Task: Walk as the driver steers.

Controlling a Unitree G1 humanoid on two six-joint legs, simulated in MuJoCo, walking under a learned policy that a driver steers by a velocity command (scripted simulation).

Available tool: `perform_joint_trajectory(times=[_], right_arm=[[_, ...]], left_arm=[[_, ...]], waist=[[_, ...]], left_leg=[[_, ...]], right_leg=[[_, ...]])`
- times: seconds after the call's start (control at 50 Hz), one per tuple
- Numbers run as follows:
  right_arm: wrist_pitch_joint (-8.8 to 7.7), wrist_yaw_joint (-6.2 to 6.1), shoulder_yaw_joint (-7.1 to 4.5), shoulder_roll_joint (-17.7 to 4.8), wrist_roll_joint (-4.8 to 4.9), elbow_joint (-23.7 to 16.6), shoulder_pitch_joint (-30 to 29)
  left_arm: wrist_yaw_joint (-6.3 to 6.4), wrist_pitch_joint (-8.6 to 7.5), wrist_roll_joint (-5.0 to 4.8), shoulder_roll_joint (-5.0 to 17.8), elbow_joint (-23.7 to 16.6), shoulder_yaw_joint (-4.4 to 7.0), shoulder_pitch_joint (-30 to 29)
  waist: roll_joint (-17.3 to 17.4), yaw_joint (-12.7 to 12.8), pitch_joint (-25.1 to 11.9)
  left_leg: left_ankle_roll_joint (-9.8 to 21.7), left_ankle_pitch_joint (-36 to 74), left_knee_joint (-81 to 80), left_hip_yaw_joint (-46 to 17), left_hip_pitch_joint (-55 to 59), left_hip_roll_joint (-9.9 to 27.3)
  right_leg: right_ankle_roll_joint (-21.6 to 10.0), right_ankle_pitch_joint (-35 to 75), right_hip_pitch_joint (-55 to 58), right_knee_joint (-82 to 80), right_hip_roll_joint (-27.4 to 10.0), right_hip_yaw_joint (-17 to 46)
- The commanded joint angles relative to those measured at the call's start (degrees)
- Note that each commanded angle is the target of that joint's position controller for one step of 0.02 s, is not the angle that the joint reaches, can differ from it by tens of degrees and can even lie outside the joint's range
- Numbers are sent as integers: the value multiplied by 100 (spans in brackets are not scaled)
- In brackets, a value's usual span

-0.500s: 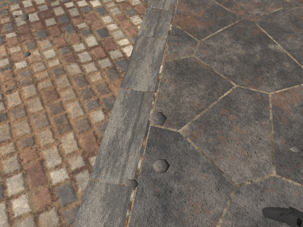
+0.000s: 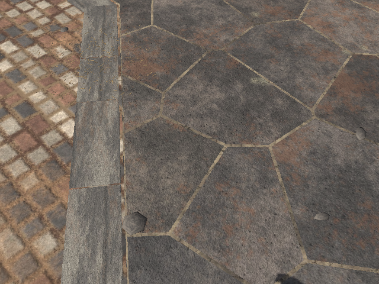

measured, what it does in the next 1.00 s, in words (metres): walks ahead, turning right: right foot, then left foot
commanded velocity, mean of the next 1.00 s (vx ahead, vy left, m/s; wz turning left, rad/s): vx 0.08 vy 0.00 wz -0.53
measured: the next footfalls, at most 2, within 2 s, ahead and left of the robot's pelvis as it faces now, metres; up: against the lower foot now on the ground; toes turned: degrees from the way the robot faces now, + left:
right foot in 0.08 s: +0.23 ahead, -0.11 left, +0.00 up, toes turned -4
left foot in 0.54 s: +0.29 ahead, +0.11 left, +0.00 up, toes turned -25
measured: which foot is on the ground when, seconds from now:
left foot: down 0.00-0.08, up 0.10-0.52, down 0.54-0.94, up 0.96-1.00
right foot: up 0.00-0.06, down 0.08-0.54, up 0.56-0.92, down 0.94-1.00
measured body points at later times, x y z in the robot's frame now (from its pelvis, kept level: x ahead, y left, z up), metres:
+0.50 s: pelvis +0.16 +0.00 +0.00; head +0.20 -0.01 +0.45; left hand +0.39 +0.23 -0.09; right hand +0.24 -0.31 -0.10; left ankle +0.25 +0.13 -0.72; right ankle +0.19 -0.10 -0.73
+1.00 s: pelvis +0.17 -0.01 +0.00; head +0.18 -0.04 +0.44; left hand +0.46 +0.12 -0.08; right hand +0.12 -0.32 -0.12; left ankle +0.25 +0.12 -0.72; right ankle +0.11 -0.10 -0.74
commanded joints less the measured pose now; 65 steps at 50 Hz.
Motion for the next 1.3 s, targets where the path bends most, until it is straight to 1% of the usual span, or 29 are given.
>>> perform_joint_trajectory(times=[0.02,0.06,0.08,0.1,0.12,0.14,0.16,0.18,0.22,0.3,0.38,0.48,0.52,0.54,0.56,0.58,0.6,0.64,0.74,0.86,0.92,0.94,0.96,0.98,1.0,1.06,1.14,1.22,1.3], right_arm=[[120,-150,-286,-1144,100,-324,-207],[224,-215,-296,-1190,146,-414,-419],[190,-209,-243,-1080,117,-462,-360],[108,-107,-13,-251,-255,-612,405],[-8,3,38,-542,-120,-629,585],[-44,50,-73,-960,108,-688,-59],[-26,14,-60,-930,137,-845,-463],[40,-60,-65,-893,46,-797,-592],[212,-115,-114,-950,-12,-840,-501],[299,-182,-28,-643,-65,-794,-407],[371,-162,-31,-663,-14,-864,-757],[223,-67,-74,-718,30,-977,-986],[141,-18,-127,-744,41,-886,-657],[128,-30,-211,-1023,-22,-874,-519],[198,-74,-322,-1569,-160,-978,-789],[223,-56,-315,-1399,-299,-966,-667],[221,-74,-237,-1117,-246,-1066,-810],[261,-111,-160,-809,-75,-1134,-1117],[411,-206,-199,-911,-89,-1046,-824],[451,-100,-328,-1219,38,-968,-855],[448,-57,-287,-1154,207,-877,-997],[419,-31,-218,-943,193,-726,-687],[385,28,-57,-491,-103,-816,-583],[375,-13,-53,-536,-134,-1026,-924],[392,-56,-157,-918,-37,-1014,-1140],[390,-9,-248,-1006,42,-813,-1119],[158,87,-211,-822,95,-689,-1101],[25,159,-98,-588,95,-680,-1288],[-26,235,-56,-646,143,-732,-1433]], left_arm=[[-145,-92,31,505,-597,143,-208],[-118,-80,21,915,-390,356,893],[3,-71,44,1268,-303,493,1459],[137,-23,73,1844,-384,557,1319],[102,-49,129,1764,-660,507,1339],[89,-25,106,1452,-793,460,1101],[113,-10,-14,1189,-814,396,726],[153,29,-82,988,-847,332,448],[213,100,43,929,-947,312,198],[323,173,63,1165,-974,405,187],[450,366,-11,1180,-1076,415,51],[441,467,-3,1119,-1135,407,117],[447,507,-66,1031,-1182,375,14],[453,515,-61,836,-1195,318,178],[431,492,-34,566,-1256,257,560],[409,410,10,987,-1324,371,416],[397,399,0,1317,-1211,490,494],[443,533,-44,1187,-994,509,608],[389,597,-115,688,-1287,337,73],[252,610,-54,672,-1405,300,46],[210,602,-24,628,-1178,330,575],[239,592,-2,766,-1150,359,674],[325,577,20,1228,-1236,432,766],[314,498,192,1355,-1304,403,558],[295,393,228,1136,-1233,369,731],[332,242,2,948,-913,284,695],[409,91,70,818,-829,227,722],[381,-23,14,989,-700,293,843],[304,-42,-57,1130,-532,340,1029]], waist=[[753,223,-30],[732,818,-642],[272,1129,-1011],[-1383,377,-1631],[-969,584,-2984],[-187,866,-2695],[106,728,-1880],[417,548,-1258],[106,240,-866],[-94,167,-1029],[-328,286,-1065],[-694,424,-864],[-708,189,-851],[-350,229,-921],[1284,657,-835],[1920,447,-774],[1373,453,-728],[925,510,-547],[1297,152,-499],[1464,85,-693],[1284,415,-677],[888,405,-725],[-610,227,-955],[-1395,347,-853],[-904,666,-932],[-769,609,-289],[-572,523,-46],[-497,609,-41],[-439,692,118]], left_leg=[[499,5572,736,-159,-13,1674],[243,5959,2334,-83,-211,1462],[-99,4568,3806,-22,-1005,1088],[-510,-1494,5858,-222,-3149,183],[-609,-2386,7189,-1570,-3980,-342],[-472,-1821,7168,-1959,-4210,27],[-407,-1306,6717,-1839,-4439,231],[-442,-1019,6303,-1778,-4369,422],[-461,-729,5692,-1779,-3680,505],[-668,-372,4444,-1623,-3296,330],[-732,315,3661,-1723,-3113,219],[-583,159,2451,-1779,-2796,61],[-405,829,1160,-1674,-2095,91],[-165,1196,757,-2119,-1487,752],[560,2378,612,-3431,-1009,2027],[1328,2925,433,-4322,-1185,2649],[1358,2913,548,-3925,-1244,2530],[903,2640,734,-2856,-1251,1861],[1003,2814,637,-1982,-827,1666],[1067,2850,745,-1668,-1034,1945],[758,2586,1252,-1479,-1346,1807],[356,1956,1632,-1220,-1849,1601],[-255,-109,2953,-645,-2960,1056],[-545,-1862,3814,-875,-3705,553],[-575,-1828,4482,-1228,-3785,642],[-461,-605,4640,-1325,-4440,740],[-374,493,3996,-1279,-4404,692],[-350,822,2782,-1219,-3869,635],[-249,747,2178,-1165,-3419,580]], right_leg=[[-219,-576,427,-192,368,-439],[-491,-592,1772,-566,766,-542],[-735,854,3011,-1040,551,-11],[-1591,4019,5024,-208,-943,1949],[-2638,3321,5879,-805,-1778,4041],[-2358,2545,5470,-1131,-1478,3391],[-2051,1796,4704,-1284,-1184,2826],[-1829,1400,3817,-1481,-957,2455],[-1683,1028,2583,-1795,-675,2161],[-1559,1592,2079,-1696,-417,1779],[-1235,-461,1899,-1742,-174,1991],[-1087,-955,2175,-1459,-161,2625],[-862,-709,2154,-1080,24,2697],[-581,-1448,1793,-582,309,2456],[-194,-3272,815,585,1191,1349],[89,-4080,191,1932,1246,860],[227,-3757,151,2735,970,938],[446,-3135,59,3282,823,771],[695,-2641,59,2437,557,227],[455,-2689,1377,669,428,-195],[46,-1498,2435,-1171,626,-380],[-129,-746,3186,-1666,488,-37],[-510,1028,4138,-1708,-829,1623],[-1652,1791,3601,-1595,-1822,2443],[-1860,448,3439,-1867,-1631,2368],[-1201,-3232,3410,-2503,-964,2096],[-1120,-2815,3425,-2858,-790,1772],[-1143,-2365,3274,-2892,-812,1478],[-1208,-2546,2939,-2817,-936,1479]])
